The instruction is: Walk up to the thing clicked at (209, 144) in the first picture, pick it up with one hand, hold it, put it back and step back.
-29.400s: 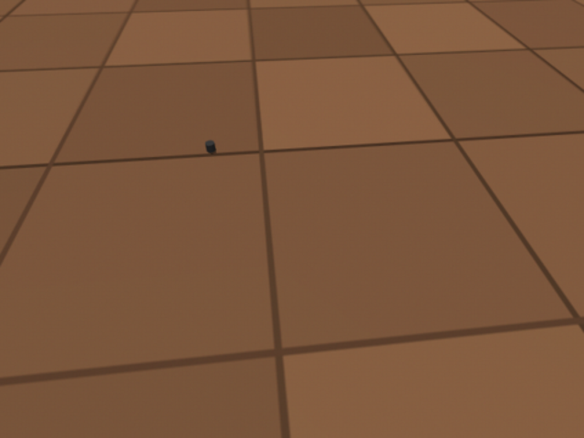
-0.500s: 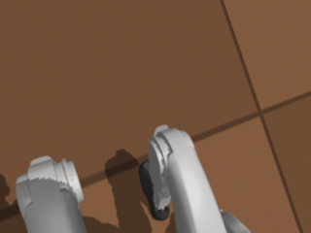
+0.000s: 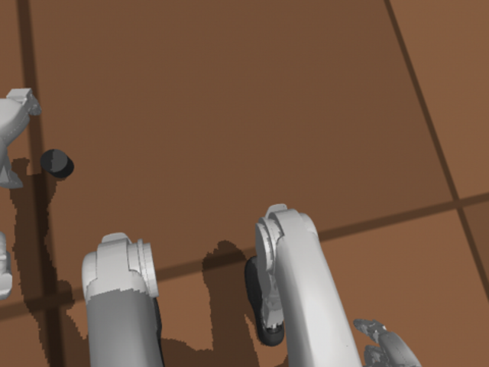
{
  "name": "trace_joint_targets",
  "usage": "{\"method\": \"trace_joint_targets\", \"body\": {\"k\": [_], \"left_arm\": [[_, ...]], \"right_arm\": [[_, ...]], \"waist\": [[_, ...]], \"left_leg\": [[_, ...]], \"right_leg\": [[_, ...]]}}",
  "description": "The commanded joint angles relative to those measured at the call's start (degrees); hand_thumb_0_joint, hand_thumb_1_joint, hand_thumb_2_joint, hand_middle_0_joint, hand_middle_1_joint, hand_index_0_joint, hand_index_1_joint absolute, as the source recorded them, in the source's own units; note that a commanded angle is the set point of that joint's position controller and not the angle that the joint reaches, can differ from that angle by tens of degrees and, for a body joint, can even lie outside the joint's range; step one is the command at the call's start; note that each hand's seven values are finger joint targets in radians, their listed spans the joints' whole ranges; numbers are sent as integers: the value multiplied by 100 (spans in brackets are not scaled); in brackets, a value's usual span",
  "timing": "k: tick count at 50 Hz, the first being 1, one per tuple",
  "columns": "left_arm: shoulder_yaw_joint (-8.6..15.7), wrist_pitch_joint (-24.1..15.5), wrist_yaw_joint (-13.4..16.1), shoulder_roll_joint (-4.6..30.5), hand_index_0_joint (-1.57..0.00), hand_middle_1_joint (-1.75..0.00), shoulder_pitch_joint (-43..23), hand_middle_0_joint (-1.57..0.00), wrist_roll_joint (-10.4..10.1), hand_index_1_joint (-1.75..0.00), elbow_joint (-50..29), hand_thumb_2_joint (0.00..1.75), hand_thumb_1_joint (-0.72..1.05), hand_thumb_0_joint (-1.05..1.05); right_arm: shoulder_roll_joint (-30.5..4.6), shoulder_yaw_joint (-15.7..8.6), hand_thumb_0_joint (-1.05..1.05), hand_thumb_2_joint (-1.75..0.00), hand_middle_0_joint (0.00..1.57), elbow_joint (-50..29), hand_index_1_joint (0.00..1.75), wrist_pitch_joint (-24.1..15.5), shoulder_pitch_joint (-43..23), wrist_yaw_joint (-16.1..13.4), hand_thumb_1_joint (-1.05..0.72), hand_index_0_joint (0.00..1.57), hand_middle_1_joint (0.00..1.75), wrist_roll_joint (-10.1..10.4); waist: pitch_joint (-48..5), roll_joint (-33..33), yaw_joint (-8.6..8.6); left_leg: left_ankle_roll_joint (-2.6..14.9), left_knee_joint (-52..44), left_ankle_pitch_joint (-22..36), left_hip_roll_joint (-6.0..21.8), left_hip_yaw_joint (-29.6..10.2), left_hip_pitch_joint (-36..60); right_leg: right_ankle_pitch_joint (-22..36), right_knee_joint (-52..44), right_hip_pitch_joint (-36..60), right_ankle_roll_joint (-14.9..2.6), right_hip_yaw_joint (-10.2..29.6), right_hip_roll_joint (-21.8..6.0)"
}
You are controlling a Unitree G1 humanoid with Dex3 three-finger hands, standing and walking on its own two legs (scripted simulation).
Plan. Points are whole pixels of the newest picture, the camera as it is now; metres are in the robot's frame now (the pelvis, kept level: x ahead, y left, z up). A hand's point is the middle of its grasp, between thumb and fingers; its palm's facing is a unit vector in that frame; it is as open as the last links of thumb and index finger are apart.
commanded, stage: withdraw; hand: left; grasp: from above
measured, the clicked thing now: (57, 164) +0.51 +0.30 -0.33
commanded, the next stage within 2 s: home in 0.08 s
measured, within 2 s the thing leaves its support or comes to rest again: neither
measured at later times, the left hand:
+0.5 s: hand out of the picture +0.49 +0.33 -0.13, palm faces -0.36 -0.17 -0.92, open 12.4 cm
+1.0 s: hand out of the picture +0.30 +0.25 +0.09, palm faces -0.10 -0.84 -0.53, open 7.5 cm
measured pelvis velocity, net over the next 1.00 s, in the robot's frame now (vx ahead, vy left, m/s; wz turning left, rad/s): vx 0.02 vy -0.01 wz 0.10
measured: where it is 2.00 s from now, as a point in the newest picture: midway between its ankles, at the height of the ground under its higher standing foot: (210, 335)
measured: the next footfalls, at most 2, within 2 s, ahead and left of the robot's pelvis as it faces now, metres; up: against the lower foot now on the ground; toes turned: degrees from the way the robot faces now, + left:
none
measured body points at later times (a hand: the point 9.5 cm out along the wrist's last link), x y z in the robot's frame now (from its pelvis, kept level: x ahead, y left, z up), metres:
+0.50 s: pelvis +0.01 +0.01 +0.00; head +0.25 +0.07 +0.38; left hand +0.50 +0.33 -0.07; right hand +0.06 -0.25 -0.11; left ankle +0.09 +0.13 -0.32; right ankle +0.12 -0.15 -0.32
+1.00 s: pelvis +0.02 -0.01 +0.19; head +0.17 +0.04 +0.61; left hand +0.31 +0.29 +0.12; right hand +0.26 -0.23 +0.10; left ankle +0.08 +0.13 -0.32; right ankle +0.12 -0.15 -0.32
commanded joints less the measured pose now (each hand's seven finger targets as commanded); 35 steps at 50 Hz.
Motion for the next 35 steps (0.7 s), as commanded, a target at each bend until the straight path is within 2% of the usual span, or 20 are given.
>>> {"method": "trace_joint_targets", "body": {"k": [1, 3, 5, 8, 9, 10, 11, 14, 18, 19, 22, 24, 26, 27, 29, 30, 31, 33, 34, 35], "left_arm": [[227, -318, 663, 1410, -14, -95, -2081, -14, 196, -95, -466, 95, -44, 0], [375, -376, 950, 1651, -14, -96, -2227, -14, 353, -96, -331, 95, -45, 0], [551, -416, 1234, 1907, -14, -96, -2616, -13, 513, -95, -511, 95, -45, 0], [799, -298, 1550, 2151, -21, -87, -2739, -22, 717, -86, -482, 87, -38, 0], [758, -200, 1597, 2062, -17, -94, -2500, -16, 763, -93, -246, 92, -42, 0], [859, -140, 1654, 2141, -22, -86, -2569, -24, 759, -85, -413, 88, -36, 0], [939, -54, 1688, 2093, -18, -92, -2398, -18, 729, -91, -478, 90, -39, 0], [1015, 236, 1601, 2074, -21, -68, -2178, -23, 516, -67, -964, 86, -29, 0], [1067, 643, 1117, 1772, -20, -54, -1441, -22, -129, -55, -1521, 81, -10, 0], [1003, 738, 932, 1521, -19, -51, -1126, -21, -358, -52, -1550, 79, -4, 0], [1030, 954, 407, 1231, -19, -42, -382, -20, -968, -43, -2497, 78, 19, 0], [936, 1122, 3, 807, -18, -35, 222, -19, -1494, -35, -3085, 76, 35, 0], [987, 1264, -294, 636, -18, -28, 547, -18, -2054, -28, -3899, 76, 51, 0], [957, 1344, -427, 401, -18, -27, 932, -18, -2335, -27, -4053, 77, 59, 0], [888, 1452, -686, 184, -20, -30, 1380, -20, -2771, -30, -4606, 89, 75, 0], [810, 1484, -784, -29, -20, -30, 1645, -20, -2968, -30, -4805, 90, 83, 0], [891, 1505, -823, -16, -20, -30, 1792, -20, -3153, -30, -5202, 90, 90, 0], [813, 1561, -872, -219, -20, -30, 2010, -20, -3467, -30, -5796, 90, 90, 0], [960, 1610, -840, -194, -20, -30, 2169, -20, -3628, -30, -5946, 90, 90, 0], [873, 1666, -829, -359, -20, -30, 2381, -20, -3791, -30, -5981, 90, 90, 0]], "right_arm": [[-1308, -263, 0, -90, 20, 43, 30, -55, 1050, -143, -90, 20, 30, -112], [-1321, -235, 0, -90, 20, 46, 30, -82, 1046, -135, -90, 20, 30, -173], [-1363, -228, 0, -90, 20, 39, 30, -136, 1108, -121, -90, 20, 30, -255], [-1458, -293, 0, -89, 20, 61, 30, -210, 1223, -98, -88, 20, 30, -309], [-1411, -300, 0, -89, 20, 59, 30, -238, 1226, -91, -90, 20, 30, -309], [-1435, -359, 0, -89, 20, 73, 30, -269, 1255, -82, -88, 20, 30, -313], [-1428, -401, 0, -89, 20, 73, 30, -312, 1306, -62, -90, 20, 30, -317], [-1378, -536, 0, -89, 20, 40, 30, -390, 1392, -4, -88, 20, 30, -234], [-1307, -822, 0, -90, 20, 85, 30, -355, 1629, 89, -89, 20, 30, -38], [-1264, -889, 0, -90, 20, 99, 30, -325, 1669, 111, -89, 20, 30, 19], [-1215, -1033, 0, -90, 20, 6, 30, -174, 1701, 126, -89, 20, 30, 240], [-1188, -1110, 0, -90, 20, -78, 30, -88, 1586, 102, -90, 20, 30, 361], [-1131, -1119, 0, -90, 20, -190, 30, -27, 1423, 26, -90, 20, 30, 452], [-1067, -1116, 0, -90, 20, -230, 30, -9, 1325, -16, -90, 20, 30, 490], [-978, -1134, 0, -90, 20, -335, 30, 2, 1124, -76, -90, 20, 30, 554], [-930, -1145, 0, -90, 20, -388, 30, -4, 1032, -106, -90, 20, 30, 568], [-912, -1171, 0, -90, 20, -436, 30, -15, 992, -144, -90, 20, 30, 602], [-821, -1192, 0, -90, 20, -585, 30, -42, 813, -196, -90, 20, 30, 648], [-814, -1207, 0, -90, 20, -647, 30, -55, 749, -240, -90, 20, 30, 671], [-795, -1199, 0, -90, 20, -674, 30, -77, 638, -282, -90, 20, 30, 708]], "waist": [[-3286, 1490, -359], [-3474, 1779, -276], [-3712, 2202, -305], [-3900, 2585, -286], [-3942, 2632, -254], [-4055, 2744, -232], [-4167, 2790, -181], [-4609, 2880, -52], [-5020, 2604, 221], [-5004, 2421, 274], [-5238, 2218, 488], [-5050, 1891, 509], [-4937, 1552, 541], [-4641, 1299, 541], [-4463, 1094, 623], [-4378, 1075, 633], [-4456, 1069, 729], [-4503, 1207, 788], [-4464, 1083, 855], [-4139, 1053, 831]], "left_leg": [[159, -1236, 258, -42, 475, 2388], [128, -1172, 343, -40, 499, 2574], [74, -1189, 452, -44, 476, 2844], [16, -1245, 530, -31, 399, 3158], [23, -1225, 514, -27, 420, 3188], [25, -1200, 569, -30, 464, 3235], [25, -1179, 672, -42, 493, 3267], [50, -1225, 850, -53, 559, 3352], [88, -1525, 1038, -55, 624, 3502], [100, -1612, 1076, -55, 621, 3518], [103, -1959, 1304, -55, 584, 3762], [102, -2184, 1393, -17, 473, 3992], [149, -2330, 1284, -24, 465, 3840], [180, -2431, 1166, -25, 487, 3704], [201, -2641, 989, -2, 483, 3709], [192, -2779, 1006, 17, 453, 3819], [187, -2913, 996, 33, 438, 4050], [169, -3217, 892, 83, 410, 4373], [176, -3387, 666, 98, 386, 4475], [169, -3598, 395, 115, 339, 4478]], "right_leg": [[338, -952, 1321, -535, -726, 198], [420, -802, 1279, -539, -734, 201], [548, -682, 1217, -538, -812, 183], [656, -465, 949, -545, -909, 145], [642, -438, 919, -568, -889, 161], [695, -450, 946, -555, -865, 138], [772, -441, 999, -546, -843, 119], [935, -517, 1220, -563, -776, 108], [1078, -827, 1739, -539, -680, 113], [1087, -894, 1816, -537, -662, 114], [1229, -1133, 2228, -530, -607, 96], [1228, -1368, 2246, -523, -588, 107], [1228, -1625, 2578, -523, -530, 120], [1188, -1824, 2666, -505, -504, 114], [1064, -2066, 2841, -504, -425, 114], [1068, -2158, 2908, -503, -411, 98], [1035, -2291, 3006, -511, -393, 87], [974, -2477, 3194, -502, -360, 76], [815, -2632, 3292, -496, -354, 66], [620, -2763, 3287, -491, -359, 58]]}}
